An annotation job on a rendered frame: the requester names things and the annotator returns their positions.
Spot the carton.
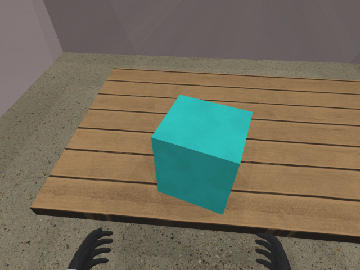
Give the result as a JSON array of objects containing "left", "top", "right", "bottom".
[{"left": 151, "top": 95, "right": 253, "bottom": 215}]

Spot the left robot hand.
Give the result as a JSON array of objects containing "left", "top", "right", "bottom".
[{"left": 67, "top": 227, "right": 113, "bottom": 270}]

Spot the table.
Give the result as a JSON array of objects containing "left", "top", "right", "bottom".
[{"left": 30, "top": 67, "right": 360, "bottom": 244}]

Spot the right robot hand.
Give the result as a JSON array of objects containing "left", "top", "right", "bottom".
[{"left": 255, "top": 233, "right": 291, "bottom": 270}]

